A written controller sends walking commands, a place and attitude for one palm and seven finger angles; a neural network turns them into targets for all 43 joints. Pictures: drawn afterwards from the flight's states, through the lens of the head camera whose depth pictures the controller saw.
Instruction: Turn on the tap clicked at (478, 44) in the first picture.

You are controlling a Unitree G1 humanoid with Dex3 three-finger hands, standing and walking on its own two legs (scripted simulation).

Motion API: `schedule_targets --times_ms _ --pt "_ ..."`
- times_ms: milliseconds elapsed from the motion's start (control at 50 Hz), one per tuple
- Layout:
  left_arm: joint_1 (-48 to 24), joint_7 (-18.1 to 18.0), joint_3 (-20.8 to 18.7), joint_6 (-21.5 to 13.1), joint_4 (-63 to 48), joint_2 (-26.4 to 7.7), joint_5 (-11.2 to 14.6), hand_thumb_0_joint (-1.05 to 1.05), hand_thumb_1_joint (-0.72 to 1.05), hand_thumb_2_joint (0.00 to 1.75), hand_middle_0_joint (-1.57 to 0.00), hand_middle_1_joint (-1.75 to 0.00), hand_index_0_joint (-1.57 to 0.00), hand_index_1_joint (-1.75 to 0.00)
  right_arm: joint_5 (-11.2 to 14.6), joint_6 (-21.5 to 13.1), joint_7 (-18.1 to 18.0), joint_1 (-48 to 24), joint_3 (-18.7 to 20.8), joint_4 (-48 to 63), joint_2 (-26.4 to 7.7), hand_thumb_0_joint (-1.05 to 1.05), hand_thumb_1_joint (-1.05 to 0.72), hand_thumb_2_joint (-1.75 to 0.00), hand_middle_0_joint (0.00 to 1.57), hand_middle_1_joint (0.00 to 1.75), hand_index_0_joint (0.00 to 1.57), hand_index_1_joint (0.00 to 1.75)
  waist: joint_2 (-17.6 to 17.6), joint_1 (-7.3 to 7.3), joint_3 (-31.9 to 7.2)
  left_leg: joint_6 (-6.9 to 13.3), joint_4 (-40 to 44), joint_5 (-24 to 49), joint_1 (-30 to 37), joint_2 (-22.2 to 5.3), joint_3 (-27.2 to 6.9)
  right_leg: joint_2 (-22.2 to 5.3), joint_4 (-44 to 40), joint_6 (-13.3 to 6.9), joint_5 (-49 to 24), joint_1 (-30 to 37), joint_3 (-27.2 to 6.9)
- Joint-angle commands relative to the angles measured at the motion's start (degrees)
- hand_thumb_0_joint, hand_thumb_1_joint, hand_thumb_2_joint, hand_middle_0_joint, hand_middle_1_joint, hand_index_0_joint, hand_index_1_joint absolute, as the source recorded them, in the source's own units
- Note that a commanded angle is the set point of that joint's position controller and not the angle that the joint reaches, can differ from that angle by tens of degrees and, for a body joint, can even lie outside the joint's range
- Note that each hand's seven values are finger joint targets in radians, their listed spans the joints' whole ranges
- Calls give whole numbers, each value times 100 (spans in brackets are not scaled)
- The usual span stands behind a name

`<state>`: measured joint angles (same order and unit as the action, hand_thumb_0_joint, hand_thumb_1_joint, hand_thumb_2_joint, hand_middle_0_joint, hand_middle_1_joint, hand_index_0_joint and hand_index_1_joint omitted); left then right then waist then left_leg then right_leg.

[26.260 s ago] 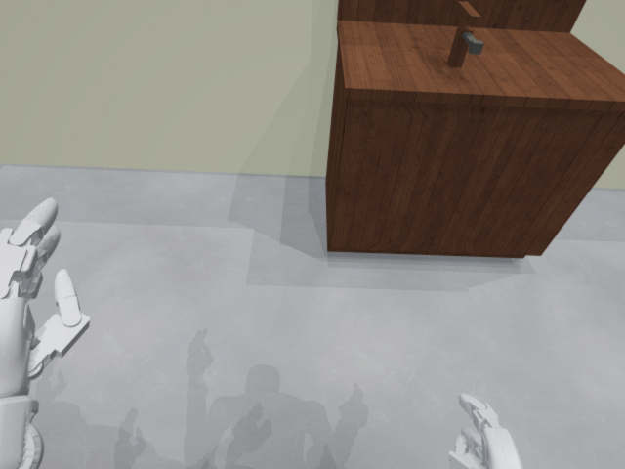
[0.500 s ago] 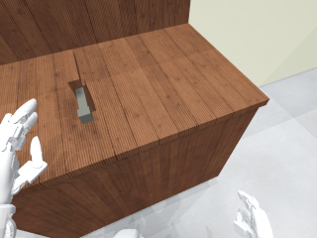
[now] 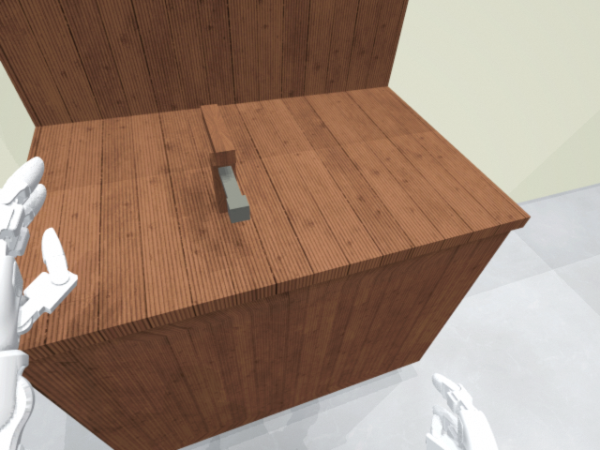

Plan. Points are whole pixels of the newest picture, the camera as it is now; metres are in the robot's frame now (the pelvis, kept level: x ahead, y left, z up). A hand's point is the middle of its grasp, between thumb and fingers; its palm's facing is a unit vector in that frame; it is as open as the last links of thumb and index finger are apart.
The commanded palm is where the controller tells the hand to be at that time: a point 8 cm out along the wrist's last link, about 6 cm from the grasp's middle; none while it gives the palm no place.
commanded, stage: come to a stop and stand still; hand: left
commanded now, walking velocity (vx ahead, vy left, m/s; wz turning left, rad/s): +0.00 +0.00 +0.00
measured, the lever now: (238, 209) +0.41 +0.14 +0.11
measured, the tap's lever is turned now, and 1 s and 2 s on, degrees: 0 0 0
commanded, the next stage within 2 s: look again from close up in 0.70 s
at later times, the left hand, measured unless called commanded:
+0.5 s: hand (88, 240) +0.27 +0.27 +0.17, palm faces +0.39 -0.84 -0.37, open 7.4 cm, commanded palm +0.21 +0.30 +0.18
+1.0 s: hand (79, 252) +0.25 +0.27 +0.17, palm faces +0.44 -0.83 -0.35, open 7.4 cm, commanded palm +0.19 +0.30 +0.18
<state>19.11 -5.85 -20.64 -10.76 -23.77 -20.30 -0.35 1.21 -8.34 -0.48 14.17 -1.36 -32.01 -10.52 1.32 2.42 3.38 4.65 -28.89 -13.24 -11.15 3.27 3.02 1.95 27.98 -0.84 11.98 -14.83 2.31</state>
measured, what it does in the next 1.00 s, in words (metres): stands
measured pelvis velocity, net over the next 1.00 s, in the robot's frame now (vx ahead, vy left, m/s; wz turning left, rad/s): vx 0.05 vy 0.01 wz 0.04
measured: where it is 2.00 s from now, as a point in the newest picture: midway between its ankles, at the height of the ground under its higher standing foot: outside the picture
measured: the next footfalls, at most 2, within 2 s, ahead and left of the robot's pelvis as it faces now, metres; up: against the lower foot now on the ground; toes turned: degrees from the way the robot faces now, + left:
none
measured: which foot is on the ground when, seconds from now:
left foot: down 0.00-1.00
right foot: down 0.00-1.00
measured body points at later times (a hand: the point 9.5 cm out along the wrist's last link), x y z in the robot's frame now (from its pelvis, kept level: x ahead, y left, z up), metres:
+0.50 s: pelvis +0.05 +0.02 +0.00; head +0.07 +0.05 +0.45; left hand +0.24 +0.31 +0.19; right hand +0.24 -0.20 -0.06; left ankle +0.04 +0.07 -0.73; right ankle +0.09 -0.10 -0.73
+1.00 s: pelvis +0.05 +0.01 +0.01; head +0.06 +0.03 +0.45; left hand +0.22 +0.31 +0.19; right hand +0.24 -0.19 -0.07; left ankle +0.04 +0.07 -0.73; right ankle +0.08 -0.10 -0.73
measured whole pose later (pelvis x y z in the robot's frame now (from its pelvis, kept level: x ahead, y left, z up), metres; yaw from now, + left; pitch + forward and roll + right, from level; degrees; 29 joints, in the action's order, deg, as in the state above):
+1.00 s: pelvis +0.05 +0.01 +0.01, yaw +2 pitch -2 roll -1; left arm 23.7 -7.0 -19.5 -10.3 -27.9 -20.2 2.4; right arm 1.2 -4.7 -1.5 11.2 -1.5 -32.0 -10.1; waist 0.7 1.8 3.9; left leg 4.9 -25.2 -14.3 -8.9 4.8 1.2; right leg 1.0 23.4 -0.9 9.6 -11.7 2.8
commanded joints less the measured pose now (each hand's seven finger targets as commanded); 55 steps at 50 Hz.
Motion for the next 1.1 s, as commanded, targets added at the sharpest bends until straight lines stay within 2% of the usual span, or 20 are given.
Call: schedule_targets --times_ms 0,20,40,140,200,240,360,420,460,520,540,620,640,720,740,780,860,1000,1040,1080 --pt "-607 -38 -293 -336 -1096 -680 11 0 90 90 -20 -30 -20 -30 0 -297 -11 -571 364 859 -810 0 -90 -90 20 30 20 30 -386 -94 -166 -90 1578 -2463 -1848 -1018 -1079 -180 -165 45 631 1373 -411" --pt "-587 -32 -321 -335 -1163 -716 26 0 90 90 -20 -30 -20 -30 14 -310 6 -615 330 834 -786 0 -90 -90 20 30 20 30 -504 -85 -231 -122 1581 -2332 -1570 -986 -1060 -164 -265 54 592 1199 -407" --pt "-594 -48 -274 -334 -1038 -682 19 0 90 90 -20 -30 -20 -30 -17 -302 -12 -588 325 804 -809 0 -90 -90 20 30 20 30 -359 -117 -159 -113 1529 -2324 -1601 -1000 -1151 -196 -360 57 601 1160 -466" --pt "-732 -93 -355 -374 -1259 -806 18 0 90 90 -20 -30 -20 -30 -53 -353 -43 -619 296 752 -807 0 -90 -90 20 30 20 30 -267 -109 -312 -183 1338 -1682 -1119 -867 -1092 -311 -675 2 523 967 -693" --pt "-733 -125 -357 -433 -1437 -833 24 0 90 90 -20 -30 -20 -30 -54 -398 -58 -616 302 756 -800 0 -90 -90 20 30 20 30 -516 -86 -394 -229 1358 -1282 -909 -845 -1108 -353 -677 -56 304 984 -781" --pt "-694 -142 -411 -481 -1581 -883 44 0 90 90 -20 -30 -20 -30 -65 -404 -64 -640 290 724 -806 0 -90 -90 20 30 20 30 -632 -85 -532 -271 1368 -872 -845 -876 -1149 -338 -511 -50 -115 1169 -630" --pt "30 -154 -522 -491 -1598 -920 194 0 90 90 -20 -30 -20 -30 -31 -338 -48 -604 361 762 -796 0 -90 -90 20 30 20 30 -465 -92 -1032 -635 748 1719 -88 -807 -943 -501 -364 -148 -1563 1314 -486" --pt "371 -136 -628 -471 -1620 -961 248 0 90 90 -20 -30 -20 -30 3 -245 -38 -622 378 762 -803 0 -90 -90 20 30 20 30 -567 -116 -1125 -778 587 2582 192 -824 -896 -479 -272 -177 -1833 1200 -398" --pt "446 -130 -614 -452 -1652 -937 280 0 90 90 -20 -30 -20 -30 -5 -164 -52 -587 409 814 -821 0 -90 -90 20 30 20 30 -507 -132 -1139 -830 515 2842 154 -862 -925 -509 -267 -201 -1894 1266 -323" --pt "540 -140 -741 -422 -1768 -1051 319 0 90 90 -20 -30 -20 -30 20 -89 -81 -680 387 836 -797 0 -90 -90 20 30 20 30 -471 -145 -1171 -840 455 2957 240 -857 -898 -518 -245 -206 -2019 1227 -318" --pt "525 -131 -632 -419 -1732 -938 337 0 90 90 -20 -30 -20 -30 -10 -55 -92 -640 380 831 -819 0 -90 -90 20 30 20 30 -428 -162 -1170 -827 460 2916 220 -854 -895 -526 -243 -198 -1950 1214 -285" --pt "337 -163 -654 -376 -1844 -1018 344 0 90 90 -20 -30 -20 -30 18 -16 -134 -729 374 841 -799 0 -90 -90 20 30 20 30 -529 -155 -1130 -813 513 2713 251 -870 -922 -538 -263 -200 -1865 1180 -368" --pt "265 -155 -507 -369 -1765 -888 348 0 90 90 -20 -30 -20 -30 -17 5 -145 -717 356 837 -818 0 -90 -90 20 30 20 30 -539 -165 -1043 -798 593 2522 197 -875 -931 -534 -274 -171 -1692 1112 -349" --pt "-57 -185 -480 -335 -1862 -964 306 0 90 90 -20 -30 -20 -30 7 11 -165 -777 356 823 -805 0 -90 -90 20 30 20 30 -764 -142 -900 -808 772 2247 226 -924 -997 -485 -271 -140 -1239 970 -377" --pt "-142 -181 -338 -333 -1803 -823 306 0 90 90 -20 -30 -20 -30 -33 32 -165 -739 344 807 -824 0 -90 -90 20 30 20 30 -762 -155 -837 -816 861 2107 139 -935 -1047 -455 -250 -121 -1011 929 -321" --pt "-208 -193 -349 -315 -1762 -844 284 0 90 90 -20 -30 -20 -30 -28 27 -159 -718 368 823 -820 0 -90 -90 20 30 20 30 -801 -133 -785 -811 959 1829 65 -976 -1093 -442 -292 -113 -840 969 -336" --pt "-84 -208 -404 -277 -1616 -851 293 0 90 90 -20 -30 -20 -30 -8 60 -165 -749 370 874 -789 0 -90 -90 20 30 20 30 -450 -122 -735 -751 1013 1224 -220 -937 -1120 -495 -444 -118 -912 1183 -376" --pt "199 -225 -487 -270 -1431 -860 300 0 90 90 -20 -30 -20 -30 -6 70 -188 -726 349 880 -776 0 -90 -90 20 30 20 30 -384 -121 -704 -567 1209 188 -553 -913 -1124 -570 -575 -99 -680 1275 -515" --pt "188 -222 -447 -270 -1422 -821 318 0 90 90 -20 -30 -20 -30 -20 65 -205 -744 325 852 -799 0 -90 -90 20 30 20 30 -250 -147 -704 -511 1146 203 -564 -852 -1097 -595 -636 -105 -700 1241 -550" --pt "110 -237 -479 -294 -1487 -884 303 0 90 90 -20 -30 -20 -30 -14 28 -211 -720 351 844 -816 0 -90 -90 20 30 20 30 -316 -138 -747 -499 1136 197 -520 -844 -1118 -623 -648 -128 -697 1251 -611"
